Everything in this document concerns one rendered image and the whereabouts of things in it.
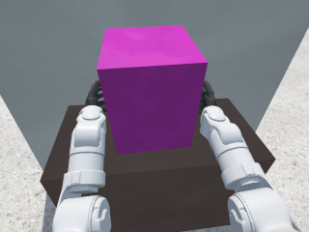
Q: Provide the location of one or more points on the right robot upper arm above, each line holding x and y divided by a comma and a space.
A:
258, 210

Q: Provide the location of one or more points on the left robot upper arm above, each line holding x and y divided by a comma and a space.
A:
83, 214

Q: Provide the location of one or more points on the robot right hand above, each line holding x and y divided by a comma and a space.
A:
207, 97

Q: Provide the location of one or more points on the left robot forearm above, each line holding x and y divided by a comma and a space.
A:
87, 150

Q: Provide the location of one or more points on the robot left hand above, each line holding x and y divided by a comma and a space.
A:
92, 98

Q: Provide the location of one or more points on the carton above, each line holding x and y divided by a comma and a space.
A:
151, 79

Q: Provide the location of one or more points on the pedestal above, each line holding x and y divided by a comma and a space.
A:
171, 190

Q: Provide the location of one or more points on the right robot forearm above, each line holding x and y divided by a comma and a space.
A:
239, 171

